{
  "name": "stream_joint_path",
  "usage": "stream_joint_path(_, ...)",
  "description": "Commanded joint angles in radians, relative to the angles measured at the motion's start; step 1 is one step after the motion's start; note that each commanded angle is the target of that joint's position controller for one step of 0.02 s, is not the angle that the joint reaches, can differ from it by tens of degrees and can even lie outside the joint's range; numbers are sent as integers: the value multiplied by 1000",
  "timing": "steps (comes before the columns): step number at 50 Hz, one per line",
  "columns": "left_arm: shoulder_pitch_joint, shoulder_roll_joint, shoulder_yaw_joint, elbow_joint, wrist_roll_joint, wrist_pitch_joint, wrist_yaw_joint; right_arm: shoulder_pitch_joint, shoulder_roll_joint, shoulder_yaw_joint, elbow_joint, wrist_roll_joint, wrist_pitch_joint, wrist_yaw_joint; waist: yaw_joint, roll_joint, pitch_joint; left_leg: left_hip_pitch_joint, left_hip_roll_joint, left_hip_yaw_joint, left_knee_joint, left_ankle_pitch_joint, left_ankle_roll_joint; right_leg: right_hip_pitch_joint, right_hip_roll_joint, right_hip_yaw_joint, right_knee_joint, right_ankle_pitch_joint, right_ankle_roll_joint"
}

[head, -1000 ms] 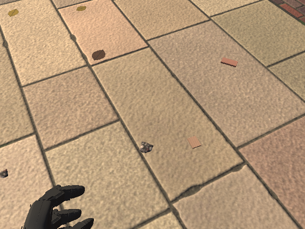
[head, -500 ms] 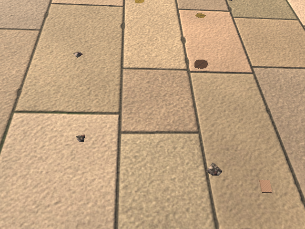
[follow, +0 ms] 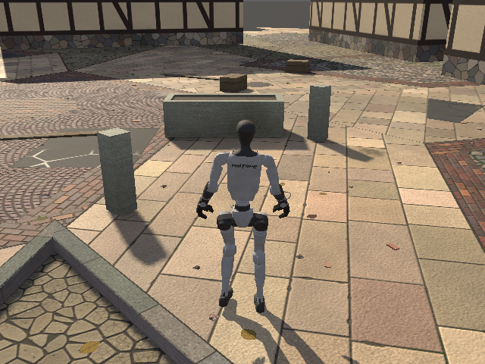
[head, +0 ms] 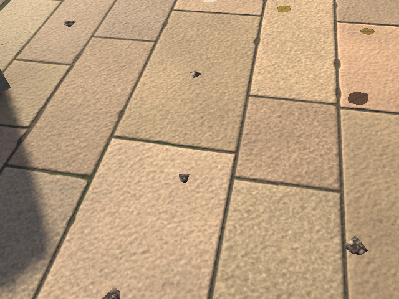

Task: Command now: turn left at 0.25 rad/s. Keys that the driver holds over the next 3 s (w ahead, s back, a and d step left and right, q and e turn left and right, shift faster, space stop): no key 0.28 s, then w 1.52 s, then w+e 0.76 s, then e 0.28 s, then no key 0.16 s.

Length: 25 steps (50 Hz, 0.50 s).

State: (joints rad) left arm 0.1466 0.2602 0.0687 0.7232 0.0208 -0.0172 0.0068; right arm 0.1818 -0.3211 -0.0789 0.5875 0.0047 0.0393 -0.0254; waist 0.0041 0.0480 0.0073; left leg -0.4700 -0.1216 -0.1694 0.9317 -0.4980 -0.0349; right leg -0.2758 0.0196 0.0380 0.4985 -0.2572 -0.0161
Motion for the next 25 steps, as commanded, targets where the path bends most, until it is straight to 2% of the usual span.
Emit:
stream_joint_path(1,-83,120,22,-81,-20,-11,12,36,-100,-44,-36,-2,-2,-6,-26,-171,-49,-102,49,-21,230,9,-51,113,-275,246,-153,383,-206)
stream_joint_path(3,-81,96,11,-72,-14,0,13,29,-37,-20,-32,2,-1,-1,-27,-185,-57,-35,71,45,104,48,-64,106,-215,158,-150,405,-190)
stream_joint_path(5,-68,101,10,-65,-12,11,12,-15,9,3,-41,-3,-6,4,1,-228,-76,63,112,117,-104,48,-66,115,-186,118,-134,405,-179)
stream_joint_path(6,-39,119,14,-56,-13,16,11,-36,10,5,-46,-1,-8,6,21,-247,-79,98,114,136,-184,31,-66,124,-195,131,-128,400,-188)
stream_joint_path(7,-15,136,18,-49,-15,19,10,-34,-7,0,-42,5,-10,6,30,-254,-83,130,111,148,-257,54,-64,133,-207,150,-119,392,-196)
stream_joint_path(9,-12,134,11,-43,-29,20,8,21,-16,-6,-11,5,-13,7,-3,-229,-75,250,100,169,-517,256,-36,106,-203,155,-93,361,-174)
stream_joint_path(10,24,119,5,-30,-33,12,5,27,-29,-6,-7,-5,-14,5,-3,-205,-73,329,113,138,-600,356,-12,71,-193,157,-94,325,-135)
stream_joint_path(11,45,103,-3,-27,-19,-3,-1,36,-71,-11,-19,-16,-15,-2,7,-139,-100,432,190,52,-575,505,18,8,-173,138,-72,247,-72)
stream_joint_path(12,80,85,-8,-30,2,-22,-10,24,-139,-25,-15,-23,-13,-6,62,17,-107,430,253,-4,-488,587,68,-31,-88,47,-48,125,-14)
stream_joint_path(13,46,68,-16,-24,7,-27,-10,14,-72,-13,-5,-26,-16,5,38,81,-117,320,241,1,-498,416,101,53,-64,3,-50,45,30)
stream_joint_path(14,-2,92,-11,-25,5,-25,-9,-2,-28,-1,-13,-28,-21,14,14,49,-72,280,215,9,-515,326,97,55,-55,-3,-34,53,50)
stream_joint_path(15,-11,84,-12,-19,1,-19,-6,13,-25,0,-3,-32,-24,14,4,43,-69,266,199,18,-530,204,89,51,-39,-26,-10,7,49)
stream_joint_path(16,-11,81,-11,-17,-5,-11,0,28,-50,-6,0,-26,-26,12,-6,73,-37,246,197,2,-555,57,100,12,-11,-57,38,-76,43)
stream_joint_path(18,-21,82,-5,-31,-24,-13,3,108,-99,-17,15,-14,-31,6,-38,161,51,225,295,-161,-671,-260,172,-136,19,-99,178,-186,25)
stream_joint_path(19,-44,85,-2,-44,-37,-22,2,139,-113,-19,25,-9,-36,4,-53,185,101,210,349,-254,-719,-321,213,-192,10,-88,240,-203,7)
stream_joint_path(20,-55,88,2,-54,-44,-33,-3,150,-114,-19,31,-4,-45,0,-54,195,131,209,390,-315,-743,-312,243,-243,-17,-56,304,-225,-13)
stream_joint_path(22,-47,90,7,-57,-55,-51,-18,147,-104,-17,35,2,-62,-3,-45,181,126,273,426,-340,-742,-224,260,-322,-63,-16,364,-291,-53)
stream_joint_path(23,-39,84,5,-53,-57,-58,-27,128,-100,-16,30,10,-66,-1,-36,151,116,285,414,-302,-736,-170,248,-302,-71,-20,313,-287,-68)
stream_joint_path(25,25,69,2,-18,-46,-68,-43,52,-101,-16,15,23,-62,7,12,104,75,198,335,-158,-699,-29,209,-84,-36,-77,138,-143,-73)
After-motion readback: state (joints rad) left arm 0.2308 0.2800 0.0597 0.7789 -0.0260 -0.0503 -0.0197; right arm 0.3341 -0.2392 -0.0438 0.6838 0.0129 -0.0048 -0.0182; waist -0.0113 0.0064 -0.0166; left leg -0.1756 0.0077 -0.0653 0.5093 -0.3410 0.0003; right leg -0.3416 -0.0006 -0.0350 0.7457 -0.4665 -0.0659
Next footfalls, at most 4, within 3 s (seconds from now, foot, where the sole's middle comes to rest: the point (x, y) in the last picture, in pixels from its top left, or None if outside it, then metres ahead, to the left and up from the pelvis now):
0.22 left None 0.01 0.15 -0.77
1.06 left None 0.44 0.13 -0.77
1.58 right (250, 229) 0.73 -0.11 -0.77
2.10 left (188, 169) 1.01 0.12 -0.77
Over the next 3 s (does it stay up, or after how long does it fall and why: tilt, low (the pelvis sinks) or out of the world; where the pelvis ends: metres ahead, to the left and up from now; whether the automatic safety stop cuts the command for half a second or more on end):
stays up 1.20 -0.12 0.00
